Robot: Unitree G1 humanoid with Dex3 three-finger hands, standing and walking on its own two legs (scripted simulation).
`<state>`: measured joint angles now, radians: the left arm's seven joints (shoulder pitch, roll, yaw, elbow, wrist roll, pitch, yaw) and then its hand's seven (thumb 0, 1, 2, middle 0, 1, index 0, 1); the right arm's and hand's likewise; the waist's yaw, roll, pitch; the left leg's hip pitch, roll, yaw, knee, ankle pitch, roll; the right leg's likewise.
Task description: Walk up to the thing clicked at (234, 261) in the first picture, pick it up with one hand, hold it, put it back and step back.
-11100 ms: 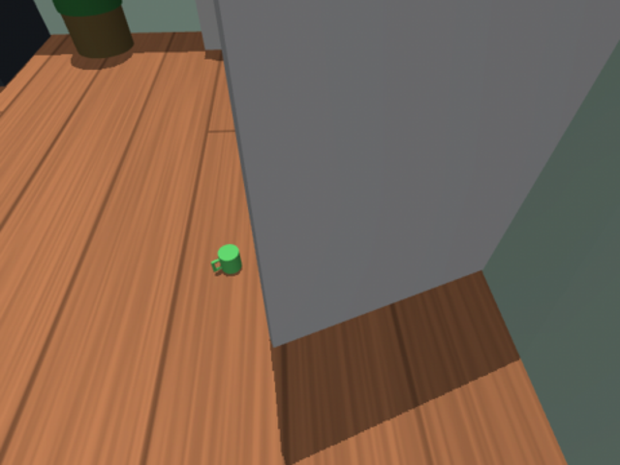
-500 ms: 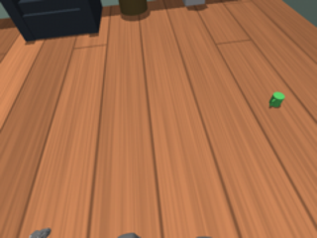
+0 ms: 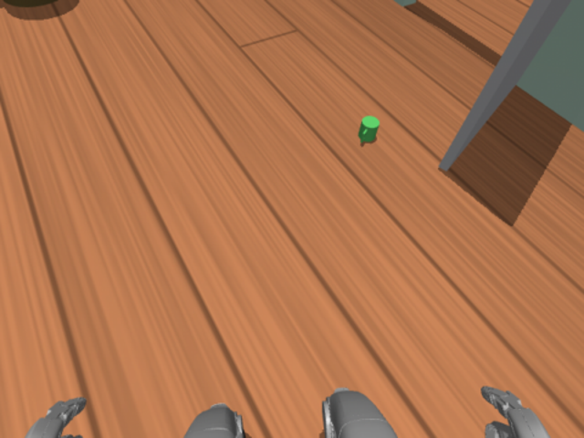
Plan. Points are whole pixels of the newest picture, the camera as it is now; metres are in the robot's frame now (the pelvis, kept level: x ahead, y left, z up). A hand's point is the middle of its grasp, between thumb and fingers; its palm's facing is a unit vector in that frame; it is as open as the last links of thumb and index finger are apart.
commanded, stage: walk up
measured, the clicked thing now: (367, 131) +1.38 -0.41 -0.71
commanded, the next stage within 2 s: none
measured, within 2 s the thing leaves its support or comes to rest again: neither
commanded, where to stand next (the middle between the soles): +0.07 -0.01 m, yaw -29 degrees
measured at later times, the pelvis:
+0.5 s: pelvis -0.01 +0.01 -0.02, yaw -18 degrees
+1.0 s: pelvis -0.01 -0.02 -0.01, yaw -27 degrees
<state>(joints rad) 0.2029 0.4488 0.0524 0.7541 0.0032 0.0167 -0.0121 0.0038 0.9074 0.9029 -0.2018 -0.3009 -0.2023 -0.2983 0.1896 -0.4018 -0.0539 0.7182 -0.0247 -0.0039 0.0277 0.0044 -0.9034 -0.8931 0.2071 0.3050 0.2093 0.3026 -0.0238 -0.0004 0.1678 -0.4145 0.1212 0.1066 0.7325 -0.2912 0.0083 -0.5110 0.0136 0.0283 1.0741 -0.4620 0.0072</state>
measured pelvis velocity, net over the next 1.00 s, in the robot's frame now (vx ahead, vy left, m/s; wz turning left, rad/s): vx -0.01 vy -0.02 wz -0.48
